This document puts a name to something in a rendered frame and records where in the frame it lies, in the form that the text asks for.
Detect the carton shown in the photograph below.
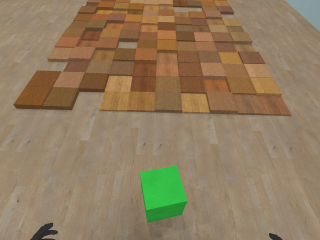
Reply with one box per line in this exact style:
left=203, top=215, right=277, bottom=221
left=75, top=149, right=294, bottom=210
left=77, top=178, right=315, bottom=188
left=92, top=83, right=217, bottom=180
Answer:
left=140, top=165, right=187, bottom=223

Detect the robot left hand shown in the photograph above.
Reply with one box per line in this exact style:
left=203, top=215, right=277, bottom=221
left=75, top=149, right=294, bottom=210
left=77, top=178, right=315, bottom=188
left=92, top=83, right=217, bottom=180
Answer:
left=30, top=223, right=58, bottom=240

